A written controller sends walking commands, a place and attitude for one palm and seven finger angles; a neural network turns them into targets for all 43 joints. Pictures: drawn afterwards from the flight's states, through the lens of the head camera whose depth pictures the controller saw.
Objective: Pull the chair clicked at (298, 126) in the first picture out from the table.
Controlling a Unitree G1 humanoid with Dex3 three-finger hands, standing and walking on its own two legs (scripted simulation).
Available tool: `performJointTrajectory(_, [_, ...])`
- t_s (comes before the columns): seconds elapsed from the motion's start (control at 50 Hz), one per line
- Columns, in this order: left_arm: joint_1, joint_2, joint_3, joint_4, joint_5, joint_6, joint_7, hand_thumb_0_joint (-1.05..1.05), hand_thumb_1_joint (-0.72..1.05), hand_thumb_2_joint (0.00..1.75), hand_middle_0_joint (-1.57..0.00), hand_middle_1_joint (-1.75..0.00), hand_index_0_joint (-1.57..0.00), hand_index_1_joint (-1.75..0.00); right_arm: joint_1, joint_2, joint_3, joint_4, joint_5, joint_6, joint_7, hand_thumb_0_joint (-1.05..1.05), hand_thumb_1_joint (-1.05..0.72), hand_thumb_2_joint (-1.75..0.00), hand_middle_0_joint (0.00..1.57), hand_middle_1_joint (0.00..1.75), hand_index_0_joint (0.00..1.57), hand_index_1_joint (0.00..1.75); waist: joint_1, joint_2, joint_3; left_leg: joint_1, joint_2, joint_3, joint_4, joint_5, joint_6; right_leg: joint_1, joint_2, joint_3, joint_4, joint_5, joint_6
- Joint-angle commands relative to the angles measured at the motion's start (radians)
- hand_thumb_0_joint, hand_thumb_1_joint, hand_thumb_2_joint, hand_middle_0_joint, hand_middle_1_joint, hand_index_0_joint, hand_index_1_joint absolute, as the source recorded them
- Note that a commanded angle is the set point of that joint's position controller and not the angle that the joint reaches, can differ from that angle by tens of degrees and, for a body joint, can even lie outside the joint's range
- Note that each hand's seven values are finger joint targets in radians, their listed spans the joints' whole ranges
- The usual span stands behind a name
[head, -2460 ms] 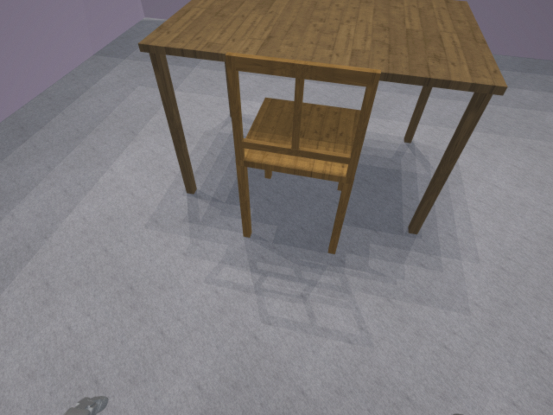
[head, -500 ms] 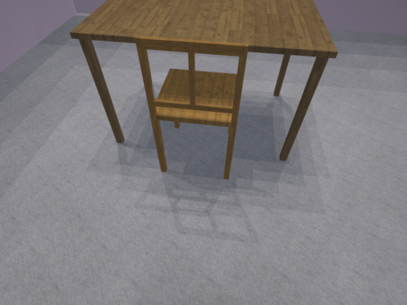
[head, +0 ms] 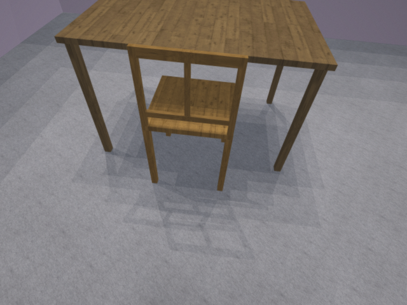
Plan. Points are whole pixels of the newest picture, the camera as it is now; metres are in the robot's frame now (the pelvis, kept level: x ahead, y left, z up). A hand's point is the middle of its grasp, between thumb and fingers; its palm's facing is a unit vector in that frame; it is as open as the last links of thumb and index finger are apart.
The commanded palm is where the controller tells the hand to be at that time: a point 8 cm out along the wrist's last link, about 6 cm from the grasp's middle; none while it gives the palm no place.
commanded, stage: take the last steps up to it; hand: left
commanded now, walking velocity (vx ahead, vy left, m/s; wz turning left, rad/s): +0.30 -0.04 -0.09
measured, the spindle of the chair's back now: (187, 90) +0.88 +0.13 -0.10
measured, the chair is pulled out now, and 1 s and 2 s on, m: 0.00 0.00 0.00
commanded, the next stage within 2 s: come to a stop and stand still in 0.96 s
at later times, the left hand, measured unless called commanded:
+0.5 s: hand (155, 235) +0.31 +0.15 -0.16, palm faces -0.13 -0.97 -0.19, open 7.4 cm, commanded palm none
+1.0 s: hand (151, 240) +0.31 +0.16 -0.19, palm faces +0.03 -0.99 -0.14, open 7.3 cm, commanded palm none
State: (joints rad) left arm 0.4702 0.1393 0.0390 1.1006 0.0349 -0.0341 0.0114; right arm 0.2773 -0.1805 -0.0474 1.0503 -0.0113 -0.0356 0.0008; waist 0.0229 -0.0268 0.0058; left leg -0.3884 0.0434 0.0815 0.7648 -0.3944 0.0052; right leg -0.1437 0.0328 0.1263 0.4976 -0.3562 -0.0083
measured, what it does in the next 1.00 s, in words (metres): walks ahead: left foot, then right foot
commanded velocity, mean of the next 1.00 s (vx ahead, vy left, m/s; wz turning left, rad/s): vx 0.26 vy -0.02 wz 0.01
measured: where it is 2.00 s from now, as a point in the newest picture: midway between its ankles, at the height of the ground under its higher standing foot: (206, 287)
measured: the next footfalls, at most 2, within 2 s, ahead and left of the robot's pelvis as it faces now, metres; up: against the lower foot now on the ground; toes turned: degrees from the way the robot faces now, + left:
left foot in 0.04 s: +0.09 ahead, +0.12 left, +0.00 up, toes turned +5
right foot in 0.52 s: +0.31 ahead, -0.14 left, +0.00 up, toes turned -11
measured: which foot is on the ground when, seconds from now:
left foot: up 0.00-0.02, down 0.04-0.52, up 0.54-0.88, down 0.90-1.00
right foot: down 0.00-0.04, up 0.06-0.50, down 0.52-0.92, up 0.94-1.00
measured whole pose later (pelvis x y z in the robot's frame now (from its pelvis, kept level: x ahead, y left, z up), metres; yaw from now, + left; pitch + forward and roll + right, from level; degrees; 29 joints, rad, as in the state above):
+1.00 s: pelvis +0.34 -0.02 +0.00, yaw -3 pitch -2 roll -1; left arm 0.36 0.19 0.06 1.11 0.03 -0.01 0.00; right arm 0.22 -0.15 -0.03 1.01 -0.03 -0.07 -0.01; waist 0.02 -0.05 0.02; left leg -0.30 0.05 0.14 0.58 -0.26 0.05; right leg -0.32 -0.03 -0.08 0.96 -0.47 -0.04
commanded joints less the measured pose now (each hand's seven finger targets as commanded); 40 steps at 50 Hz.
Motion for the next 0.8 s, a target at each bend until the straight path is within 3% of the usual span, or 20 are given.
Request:
performJointTrajectory(0.0, [-0.045,0.120,0.034,-0.058,-0.016,-0.012,-0.002,0.00,0.90,0.90,-0.20,-0.30,-0.20,-0.30,0.223,-0.108,-0.022,0.009,0.001,-0.043,-0.021,0.00,-0.90,-0.90,0.20,0.30,0.20,0.30,-0.128,0.084,0.013,0.483,0.066,-0.099,-0.319,0.038,0.021,-0.382,-0.058,0.064,0.107,0.058,-0.097])
performJointTrajectory(0.02, [-0.027,0.068,0.028,-0.076,-0.021,-0.011,-0.009,0.00,0.90,0.90,-0.20,-0.30,-0.20,-0.30,0.328,-0.222,-0.050,0.023,-0.012,-0.044,-0.027,0.00,-0.90,-0.90,0.20,0.30,0.20,0.30,-0.153,0.340,-0.023,0.522,0.337,-0.473,-0.498,-0.159,0.112,-0.510,0.039,-0.084,0.426,-0.145,-0.043])
performJointTrajectory(0.04, [-0.059,0.085,0.033,-0.104,-0.012,-0.017,-0.007,0.00,0.90,0.90,-0.20,-0.30,-0.20,-0.30,0.321,-0.232,-0.048,0.009,-0.015,-0.035,-0.029,0.00,-0.90,-0.90,0.20,0.30,0.20,0.30,-0.140,0.270,0.009,0.455,0.439,-0.629,-0.608,-0.265,0.179,-0.554,0.008,-0.091,0.577,-0.186,-0.043])
performJointTrajectory(0.06, [-0.111,0.087,0.031,-0.099,-0.002,-0.014,-0.007,0.00,0.90,0.90,-0.20,-0.30,-0.20,-0.30,0.257,-0.185,-0.038,0.002,-0.015,-0.033,-0.029,0.00,-0.90,-0.90,0.20,0.30,0.20,0.30,-0.123,0.174,0.092,0.345,0.422,-0.586,-0.625,-0.276,0.187,-0.584,-0.048,-0.088,0.682,-0.126,-0.045])
performJointTrajectory(0.1, [-0.110,0.067,0.033,-0.077,0.005,-0.005,-0.022,0.00,0.90,0.90,-0.20,-0.30,-0.20,-0.30,0.153,-0.092,-0.010,-0.018,-0.010,-0.043,-0.030,0.00,-0.90,-0.90,0.20,0.30,0.20,0.30,-0.058,0.108,0.181,0.192,0.331,-0.390,-0.632,-0.115,0.158,-0.556,-0.116,-0.093,0.702,0.013,-0.029])
performJointTrajectory(0.14, [-0.072,0.044,0.028,-0.057,0.003,0.004,-0.030,0.00,0.90,0.90,-0.20,-0.30,-0.20,-0.30,0.146,-0.063,0.000,-0.004,-0.005,-0.060,-0.034,0.00,-0.90,-0.90,0.20,0.30,0.20,0.30,-0.027,0.135,0.139,0.220,0.269,-0.224,-0.601,0.154,0.143,-0.516,-0.127,-0.117,0.659,0.093,-0.008])
performJointTrajectory(0.18, [-0.086,0.038,0.026,-0.065,0.002,0.011,-0.032,0.00,0.90,0.90,-0.20,-0.30,-0.20,-0.30,0.170,-0.056,-0.003,0.011,-0.004,-0.066,-0.037,0.00,-0.90,-0.90,0.20,0.30,0.20,0.30,-0.025,0.136,0.102,0.278,0.237,-0.136,-0.578,0.342,0.149,-0.517,-0.130,-0.145,0.609,0.125,0.008])
performJointTrajectory(0.26, [-0.218,0.042,0.024,-0.116,-0.001,0.015,-0.037,0.00,0.90,0.90,-0.20,-0.30,-0.20,-0.30,0.212,-0.065,-0.005,0.039,-0.007,-0.064,-0.036,0.00,-0.90,-0.90,0.20,0.30,0.20,0.30,-0.041,0.114,0.122,0.334,0.235,-0.082,-0.571,0.474,0.159,-0.535,-0.142,-0.186,0.423,0.166,0.017])
performJointTrajectory(0.38, [-0.379,0.053,0.025,-0.169,-0.008,0.006,-0.040,0.00,0.90,0.90,-0.20,-0.30,-0.20,-0.30,0.245,-0.079,-0.012,0.069,-0.020,-0.048,-0.033,0.00,-0.90,-0.90,0.20,0.30,0.20,0.30,-0.075,0.151,0.138,0.308,0.240,-0.055,-0.533,0.477,0.145,-0.373,-0.110,-0.230,0.169,0.176,-0.013])
performJointTrajectory(0.42, [-0.344,0.071,0.033,-0.160,-0.007,-0.001,-0.038,0.00,0.90,0.90,-0.20,-0.30,-0.20,-0.30,0.235,-0.085,-0.016,0.075,-0.020,-0.042,-0.032,0.00,-0.90,-0.90,0.20,0.30,0.20,0.30,-0.043,0.115,0.109,0.275,0.241,-0.056,-0.456,0.540,0.136,-0.227,-0.079,-0.248,0.113,0.158,-0.031])
performJointTrajectory(0.44, [-0.254,0.083,0.038,-0.132,-0.005,-0.007,-0.036,0.00,0.90,0.90,-0.20,-0.30,-0.20,-0.30,0.224,-0.095,-0.014,0.078,-0.016,-0.040,-0.032,0.00,-0.90,-0.90,0.20,0.30,0.20,0.30,0.003,0.099,0.066,0.267,0.210,-0.026,-0.342,0.606,0.115,-0.104,-0.051,-0.275,0.055,0.182,-0.039])
performJointTrajectory(0.46, [-0.118,0.125,0.050,-0.086,-0.001,-0.019,-0.031,0.00,0.90,0.90,-0.20,-0.30,-0.20,-0.30,0.222,-0.081,-0.012,0.081,-0.008,-0.041,-0.028,0.00,-0.90,-0.90,0.20,0.30,0.20,0.30,0.062,0.062,-0.012,0.185,0.166,0.013,-0.147,0.584,0.082,0.114,-0.067,-0.240,0.020,0.203,-0.060])
performJointTrajectory(0.48, [0.024,0.227,0.077,-0.050,0.003,-0.035,-0.018,0.00,0.90,0.90,-0.20,-0.30,-0.20,-0.30,0.259,-0.034,-0.005,0.067,0.003,-0.043,-0.017,0.00,-0.90,-0.90,0.20,0.30,0.20,0.30,0.105,-0.146,-0.151,-0.030,0.066,0.083,0.173,0.268,0.036,0.364,-0.310,0.052,-0.044,0.170,-0.141])
performJointTrajectory(0.5, [0.103,0.310,0.089,-0.032,-0.016,-0.033,-0.011,0.00,0.90,0.90,-0.20,-0.30,-0.20,-0.30,0.235,-0.018,0.002,0.030,0.009,-0.041,-0.020,0.00,-0.90,-0.90,0.20,0.30,0.20,0.30,0.104,-0.221,-0.213,-0.185,-0.027,0.028,0.466,-0.204,0.024,0.415,-0.499,0.359,-0.183,0.234,-0.231])
performJointTrajectory(0.52, [0.032,0.290,0.086,-0.049,-0.025,-0.024,-0.006,0.00,0.90,0.90,-0.20,-0.30,-0.20,-0.30,0.170,-0.036,-0.010,0.016,0.010,-0.031,-0.020,0.00,-0.90,-0.90,0.20,0.30,0.20,0.30,0.097,-0.146,-0.157,-0.216,0.016,-0.064,0.583,-0.175,0.046,0.286,-0.495,0.359,-0.238,0.057,-0.249])
performJointTrajectory(0.54, [-0.069,0.241,0.073,-0.075,-0.022,-0.020,-0.002,0.00,0.90,0.90,-0.20,-0.30,-0.20,-0.30,0.122,-0.028,-0.014,0.009,0.002,-0.030,-0.015,0.00,-0.90,-0.90,0.20,0.30,0.20,0.30,0.066,-0.112,-0.057,-0.260,0.063,-0.077,0.611,-0.077,0.048,0.158,-0.457,0.288,-0.267,-0.059,-0.239])
performJointTrajectory(0.58, [-0.184,0.138,0.041,-0.100,-0.017,-0.027,0.006,0.00,0.90,0.90,-0.20,-0.30,-0.20,-0.30,0.125,-0.003,-0.012,0.020,-0.014,-0.010,-0.009,0.00,-0.90,-0.90,0.20,0.30,0.20,0.30,-0.012,-0.044,0.038,-0.177,0.109,-0.077,0.510,0.046,0.029,-0.072,-0.367,0.064,-0.301,0.022,-0.179])
performJointTrajectory(0.6, [-0.202,0.117,0.034,-0.100,-0.013,-0.032,0.008,0.00,0.90,0.90,-0.20,-0.30,-0.20,-0.30,0.163,0.010,-0.010,0.033,-0.016,0.002,-0.008,0.00,-0.90,-0.90,0.20,0.30,0.20,0.30,-0.041,-0.074,0.042,-0.144,0.113,-0.064,0.458,0.066,0.018,-0.118,-0.345,-0.007,-0.317,0.071,-0.168])
performJointTrajectory(0.64, [-0.195,0.107,0.032,-0.090,-0.010,-0.038,0.009,0.00,0.90,0.90,-0.20,-0.30,-0.20,-0.30,0.187,0.024,-0.011,0.037,-0.017,0.013,-0.004,0.00,-0.90,-0.90,0.20,0.30,0.20,0.30,-0.067,-0.078,0.040,-0.092,0.105,-0.037,0.350,0.085,0.007,-0.177,-0.309,-0.078,-0.327,0.133,-0.167])
performJointTrajectory(0.78, [-0.137,0.158,0.041,-0.075,-0.008,-0.032,-0.003,0.00,0.90,0.90,-0.20,-0.30,-0.20,-0.30,0.041,0.011,-0.006,-0.039,-0.014,-0.006,0.013,0.00,-0.90,-0.90,0.20,0.30,0.20,0.30,-0.027,-0.070,0.061,-0.003,0.054,0.023,-0.037,0.104,0.010,-0.133,-0.292,-0.083,-0.309,0.056,-0.183])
